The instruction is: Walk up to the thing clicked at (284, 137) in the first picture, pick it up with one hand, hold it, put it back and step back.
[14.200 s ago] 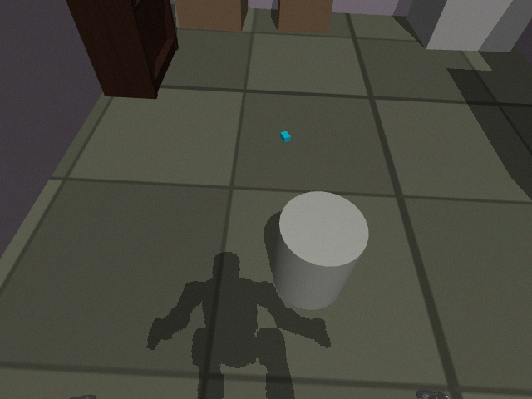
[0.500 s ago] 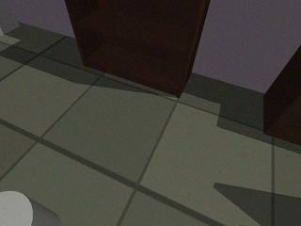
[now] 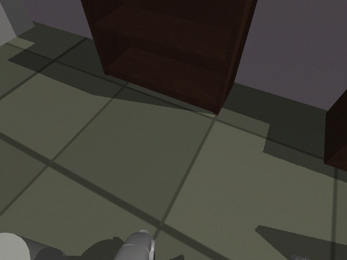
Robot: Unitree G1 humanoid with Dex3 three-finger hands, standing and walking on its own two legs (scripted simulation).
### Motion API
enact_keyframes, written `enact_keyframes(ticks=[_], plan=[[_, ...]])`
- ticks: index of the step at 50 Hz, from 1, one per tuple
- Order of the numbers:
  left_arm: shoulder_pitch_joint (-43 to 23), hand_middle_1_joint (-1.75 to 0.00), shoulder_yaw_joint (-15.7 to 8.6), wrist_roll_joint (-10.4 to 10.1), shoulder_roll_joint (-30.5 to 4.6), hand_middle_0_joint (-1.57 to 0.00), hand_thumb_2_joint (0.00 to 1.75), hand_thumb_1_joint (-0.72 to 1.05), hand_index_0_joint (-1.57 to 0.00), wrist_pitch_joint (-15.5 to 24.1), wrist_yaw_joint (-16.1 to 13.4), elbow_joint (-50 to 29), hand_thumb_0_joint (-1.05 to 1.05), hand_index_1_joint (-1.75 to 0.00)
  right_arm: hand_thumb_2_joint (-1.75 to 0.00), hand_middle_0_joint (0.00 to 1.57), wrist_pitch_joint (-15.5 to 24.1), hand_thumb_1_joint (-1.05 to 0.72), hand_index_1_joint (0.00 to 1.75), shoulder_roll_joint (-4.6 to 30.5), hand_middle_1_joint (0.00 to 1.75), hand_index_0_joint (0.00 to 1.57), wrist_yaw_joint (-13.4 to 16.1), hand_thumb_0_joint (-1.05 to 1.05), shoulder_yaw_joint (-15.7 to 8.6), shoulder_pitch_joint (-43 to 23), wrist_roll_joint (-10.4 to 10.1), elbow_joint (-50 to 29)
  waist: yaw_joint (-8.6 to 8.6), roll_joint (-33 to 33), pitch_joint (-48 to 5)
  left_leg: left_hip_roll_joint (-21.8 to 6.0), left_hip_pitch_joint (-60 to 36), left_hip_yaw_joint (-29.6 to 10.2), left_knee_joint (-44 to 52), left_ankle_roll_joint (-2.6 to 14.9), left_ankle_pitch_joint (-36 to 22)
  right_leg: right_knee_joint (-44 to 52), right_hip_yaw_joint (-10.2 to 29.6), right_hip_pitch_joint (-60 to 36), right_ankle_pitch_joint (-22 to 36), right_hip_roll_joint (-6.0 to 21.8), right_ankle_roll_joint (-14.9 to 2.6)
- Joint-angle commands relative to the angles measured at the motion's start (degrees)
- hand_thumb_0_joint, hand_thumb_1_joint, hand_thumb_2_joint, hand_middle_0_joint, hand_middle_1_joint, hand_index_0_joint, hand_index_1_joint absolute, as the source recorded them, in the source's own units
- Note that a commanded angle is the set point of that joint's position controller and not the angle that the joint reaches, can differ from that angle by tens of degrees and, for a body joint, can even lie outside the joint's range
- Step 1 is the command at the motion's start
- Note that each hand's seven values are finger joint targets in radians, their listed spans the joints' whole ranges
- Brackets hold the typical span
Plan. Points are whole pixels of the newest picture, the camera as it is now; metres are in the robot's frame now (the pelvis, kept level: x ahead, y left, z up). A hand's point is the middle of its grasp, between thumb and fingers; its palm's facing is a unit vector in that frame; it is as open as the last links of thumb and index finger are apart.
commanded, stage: walk up
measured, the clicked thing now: out of the picture +0.36 +1.45 -0.76
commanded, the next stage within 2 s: none
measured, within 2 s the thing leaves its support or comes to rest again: neither
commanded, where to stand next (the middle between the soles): +0.69 +0.03 m, yaw -1 degrees
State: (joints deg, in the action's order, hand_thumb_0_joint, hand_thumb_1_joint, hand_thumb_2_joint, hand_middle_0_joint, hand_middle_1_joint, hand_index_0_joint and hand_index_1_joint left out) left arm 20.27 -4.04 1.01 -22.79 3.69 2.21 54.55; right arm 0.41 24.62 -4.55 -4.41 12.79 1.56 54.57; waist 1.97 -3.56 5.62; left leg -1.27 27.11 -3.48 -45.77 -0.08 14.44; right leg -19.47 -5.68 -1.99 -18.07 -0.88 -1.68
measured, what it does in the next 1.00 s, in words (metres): walks ahead: left foot, then right foot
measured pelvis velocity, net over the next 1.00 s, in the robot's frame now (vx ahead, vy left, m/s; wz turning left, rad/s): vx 0.39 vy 0.00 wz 0.15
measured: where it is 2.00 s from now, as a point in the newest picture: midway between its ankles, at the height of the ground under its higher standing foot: (180, 166)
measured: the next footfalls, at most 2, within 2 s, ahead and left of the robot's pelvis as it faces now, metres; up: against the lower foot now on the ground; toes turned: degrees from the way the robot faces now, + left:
left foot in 0.14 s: +0.23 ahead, +0.13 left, +0.00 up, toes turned +4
right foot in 0.56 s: +0.37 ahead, -0.14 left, +0.00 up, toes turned -6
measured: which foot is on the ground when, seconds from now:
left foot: up 0.00-0.12, down 0.14-0.58, up 0.60-1.00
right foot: down 0.00-0.16, up 0.18-0.54, down 0.56-1.00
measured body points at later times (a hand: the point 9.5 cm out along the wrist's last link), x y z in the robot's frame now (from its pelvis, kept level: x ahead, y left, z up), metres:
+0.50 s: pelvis +0.20 +0.01 +0.00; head +0.21 +0.00 +0.45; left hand +0.27 +0.34 -0.11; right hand +0.26 -0.31 -0.11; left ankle +0.19 +0.13 -0.74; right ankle +0.31 -0.14 -0.72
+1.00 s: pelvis +0.39 +0.00 -0.02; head +0.40 +0.03 +0.43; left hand +0.44 +0.34 -0.13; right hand +0.49 -0.32 -0.11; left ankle +0.46 +0.14 -0.74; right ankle +0.33 -0.13 -0.74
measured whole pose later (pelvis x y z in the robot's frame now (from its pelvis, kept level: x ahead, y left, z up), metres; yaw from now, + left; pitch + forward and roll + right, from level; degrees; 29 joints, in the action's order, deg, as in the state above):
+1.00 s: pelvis +0.39 +0.00 -0.02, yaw +9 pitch -3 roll +0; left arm 13.5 -4.0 2.5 -25.7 1.5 3.7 44.8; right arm -0.6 24.1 -6.6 -3.2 19.5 0.6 48.3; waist 1.5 3.2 3.5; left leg -4.7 23.6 5.4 -38.4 1.9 13.8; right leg -37.2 -13.0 5.7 -27.4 7.5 0.7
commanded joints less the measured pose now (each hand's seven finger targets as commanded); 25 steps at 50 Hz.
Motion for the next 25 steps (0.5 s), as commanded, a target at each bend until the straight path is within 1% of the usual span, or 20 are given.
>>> enact_keyframes(ticks=[1, 2, 3, 4, 5, 6, 7, 8, 9, 10, 11, 12, 14, 15, 17, 19, 20, 22, 24, 25], plan=[[-0.63, -0.3, -3.84, -0.06, -15.56, -0.2, 0.9, 0.9, -0.2, 1.54, -0.96, -6.13, 0.0, -0.3, -0.9, 0.2, 1.85, -0.9, 0.3, 7.51, 0.3, 0.2, -0.09, 0.0, -2.29, -9.2, -0.25, -8.91, 2.52, 10.74, 1.37, -1.55, 0.17, 4.22, 10.94, 1.06, -5.82, 4.79, 6.61, 2.04, 23.15, 13.75, -7.06], [-0.02, -0.3, -3.68, -0.15, -15.73, -0.2, 0.9, 0.9, -0.2, 1.52, -1.03, -6.05, 0.0, -0.3, -0.9, 0.2, 1.86, -0.9, 0.3, 7.52, 0.3, 0.2, -0.06, 0.0, -2.46, -9.88, -0.21, -9.31, 2.63, 9.95, 1.38, -1.44, -1.17, 5.31, 11.41, 1.55, -6.65, 4.66, 6.3, 2.71, 23.84, 14.21, -6.93], [-1.24, -0.3, -3.84, -0.14, -16.41, -0.2, 0.9, 0.9, -0.2, 1.51, -1.14, -6.72, 0.0, -0.3, -0.9, 0.2, 1.84, -0.9, 0.3, 7.66, 0.3, 0.2, -0.01, 0.0, -2.73, -8.41, -0.07, -9.36, 1.16, 10.56, 1.16, -2.26, -3.27, 5.03, 11.71, 2.59, -6.38, 3.98, 7.19, 3.42, 23.94, 15.48, -7.61], [-1.11, -0.3, -3.59, -0.33, -16.52, -0.2, 0.9, 0.9, -0.2, 1.42, -1.29, -7.15, 0.0, -0.3, -0.9, 0.2, 1.95, -0.9, 0.3, 8.03, 0.3, 0.2, 0.1, 0.0, -2.99, -6.93, -0.07, -9.14, 0.52, 9.2, 0.55, -1.77, -6.52, 5.69, 12.35, 3.17, -5.83, 1.24, 6.78, 4.64, 26.09, 15.52, -7.61], [-1.97, -0.3, -3.46, -0.48, -16.73, -0.2, 0.9, 0.9, -0.2, 1.35, -1.45, -7.56, 0.0, -0.3, -0.9, 0.2, 2.11, -0.9, 0.3, 8.29, 0.3, 0.2, 0.22, 0.0, -3.32, -3.29, 0.17, -8.46, -1.98, 7.5, -0.93, -1.01, -12.04, 6.09, 14.2, 4.07, -6.3, -4.36, 5.69, 6.48, 29.94, 14.95, -7.27], [-2.78, -0.3, -3.13, -0.54, -16.12, -0.2, 0.9, 0.9, -0.2, 1.19, -1.64, -8.2, 0.0, -0.3, -0.9, 0.2, 2.44, -0.9, 0.3, 9.87, 0.3, 0.2, 0.54, 0.0, -4.23, 4.63, 0.59, -6.6, -6.18, 3.13, -5.33, 0.21, -22.14, 6.32, 16.18, 5.63, -6.31, -16.7, 3.3, 9.65, 31.91, 12.11, -6.17], [0.11, -0.3, -1.97, -0.98, -12.81, -0.2, 0.9, 0.9, -0.2, 0.91, -1.73, -8.69, 0.0, -0.3, -0.9, 0.2, 2.83, -0.9, 0.3, 13.41, 0.3, 0.2, 1.13, 0.0, -5.83, 13.33, 1.55, -5.06, -9.49, -5.23, -11.09, -3.34, -34.84, 0.03, 18.42, 8.83, 0.47, -33.96, 0.95, 18.7, 24.56, 7.76, -3.76], [4.04, -0.3, -1.34, -2.08, -9.09, -0.2, 0.9, 0.9, -0.2, 0.83, -1.5, -9.16, 0.0, -0.3, -0.9, 0.2, 3.38, -0.9, 0.3, 18.0, 0.3, 0.2, 1.83, 0.0, -7.35, 15.63, 1.51, -6.55, -8.93, -15.26, -14.56, -18.59, -42.85, -28.55, 24.43, 14.58, 6.3, -50.08, 2.5, 34.16, -4.24, -3.99, -0.77], [2.41, -0.3, -2.37, -1.74, -14.36, -0.2, 0.9, 0.9, -0.2, 0.6, -2.17, -8.41, 0.0, -0.3, -0.9, 0.2, 3.48, -0.9, 0.3, 18.34, 0.3, 0.2, 1.85, 0.0, -7.25, 12.89, -1.5, -7.91, -8.59, -7.22, -15.76, -22.17, -37.79, -37.96, 31.74, 18.79, 13.49, -55.42, 11.48, 34.15, -14.08, -2.5, -2.4], [1.28, -0.3, -1.48, -1.44, -15.43, -0.2, 0.9, 0.9, -0.2, 0.57, -1.79, -8.14, 0.0, -0.3, -0.9, 0.2, 3.26, -0.9, 0.3, 16.06, 0.3, 0.2, 2.2, 0.0, -6.53, 8.15, -2.37, -9.03, -5.95, -0.49, -10.43, -20.56, -28.94, -28.45, 32.54, 15.62, 16.21, -56.07, 14.51, 33.42, -8.67, 0.79, -2.66], [3.23, -0.3, -1.67, -1.81, -14.8, -0.2, 0.9, 0.9, -0.2, 0.55, -1.38, -7.23, 0.0, -0.3, -0.9, 0.2, 3.25, -0.9, 0.3, 14.72, 0.3, 0.2, 2.36, 0.0, -5.33, 3.99, -2.18, -10.43, -3.61, -1.55, -6.28, -19.01, -23.83, -21.76, 33.03, 14.14, 15.16, -54.09, 14.17, 32.74, -5.47, 2.53, -2.23], [4.74, -0.3, -1.73, -1.64, -14.66, -0.2, 0.9, 0.9, -0.2, 0.54, -1.15, -6.46, 0.0, -0.3, -0.9, 0.2, 3.4, -0.9, 0.3, 13.02, 0.3, 0.2, 2.64, 0.0, -4.56, 1.49, -1.98, -11.37, -2.33, -1.94, -3.43, -17.49, -20.6, -17.27, 33.4, 13.34, 13.18, -50.28, 12.63, 33.1, -4.44, 4.0, -1.58], [5.72, -0.3, -1.72, -0.95, -13.27, -0.2, 0.9, 0.9, -0.2, 0.18, -0.36, -5.31, 0.0, -0.3, -0.9, 0.2, 4.22, -0.9, 0.3, 11.07, 0.3, 0.2, 2.52, 0.0, -3.45, 1.33, -1.63, -11.4, -1.49, -1.81, -1.65, -14.27, -13.46, -8.17, 33.49, 12.12, 3.0, -43.95, 10.69, 27.89, -2.71, 5.06, -0.22], [5.44, -0.3, -1.7, -0.79, -12.25, -0.2, 0.9, 0.9, -0.2, 0.06, 0.08, -5.41, 0.0, -0.3, -0.9, 0.2, 4.5, -0.9, 0.3, 11.41, 0.3, 0.2, 2.42, 0.0, -3.52, 1.84, -1.16, -11.66, -1.87, -2.68, -1.81, -13.49, -14.16, -6.03, 33.15, 12.52, 1.1, -39.12, 9.26, 27.29, -2.6, 5.29, 0.61], [2.5, -0.3, -1.77, -0.23, -11.71, -0.2, 0.9, 0.9, -0.2, 0.25, 0.74, -6.99, 0.0, -0.3, -0.9, 0.2, 4.87, -0.9, 0.3, 11.89, 0.3, 0.2, 2.15, 0.0, -3.74, 2.93, -0.81, -11.81, -2.58, -3.76, -0.74, -13.21, -14.9, -4.16, 33.64, 14.3, 2.06, -30.69, 7.24, 28.74, -2.43, 6.65, 1.56], [-0.06, -0.3, -2.08, 0.29, -11.49, -0.2, 0.9, 0.9, -0.2, 0.37, 1.23, -7.88, 0.0, -0.3, -0.9, 0.2, 5.14, -0.9, 0.3, 12.98, 0.3, 0.2, 1.82, 0.0, -3.98, 3.74, -0.86, -12.18, -3.31, -5.34, -0.28, -13.74, -14.15, -4.62, 34.7, 14.55, 7.56, -25.81, 5.6, 28.76, -0.48, 7.12, 1.62], [-0.44, -0.3, -2.31, 0.29, -11.33, -0.2, 0.9, 0.9, -0.2, 0.52, 1.37, -7.97, 0.0, -0.3, -0.9, 0.2, 5.2, -0.9, 0.3, 13.56, 0.3, 0.2, 1.65, 0.0, -4.11, 2.95, -1.04, -12.59, -2.78, -6.06, 0.05, -14.61, -12.17, -5.2, 35.14, 14.3, 10.99, -22.99, 5.47, 27.02, 2.23, 7.35, 1.21], [-0.64, -0.3, -2.75, 0.13, -11.22, -0.2, 0.9, 0.9, -0.2, 0.82, 1.7, -7.55, 0.0, -0.3, -0.9, 0.2, 5.08, -0.9, 0.3, 13.54, 0.3, 0.2, 1.33, 0.0, -4.0, 0.99, -1.13, -13.4, -1.77, -5.73, -0.13, -13.41, -9.1, -3.52, 34.05, 12.6, 13.96, -18.55, 4.4, 23.0, 6.87, 6.41, 0.72], [-1.57, -0.3, -3.27, 0.15, -11.61, -0.2, 0.9, 0.9, -0.2, 1.06, 1.82, -7.29, 0.0, -0.3, -0.9, 0.2, 4.75, -0.9, 0.3, 13.25, 0.3, 0.2, 1.08, 0.0, -3.76, 1.26, -1.18, -13.58, -1.86, -3.87, -0.42, -12.0, -7.95, -2.31, 31.93, 11.52, 14.54, -16.09, 2.82, 19.6, 8.14, 4.95, 0.77], [-0.51, -0.3, -3.41, 0.24, -11.39, -0.2, 0.9, 0.9, -0.2, 1.33, 1.74, -6.82, 0.0, -0.3, -0.9, 0.2, 4.54, -0.9, 0.3, 13.36, 0.3, 0.2, 1.0, 0.0, -3.78, 0.57, -1.27, -13.59, -0.73, -2.62, -1.49, -11.66, -7.73, -1.56, 28.9, 10.86, 13.71, -13.81, 1.69, 16.16, 9.51, 4.14, 0.6]])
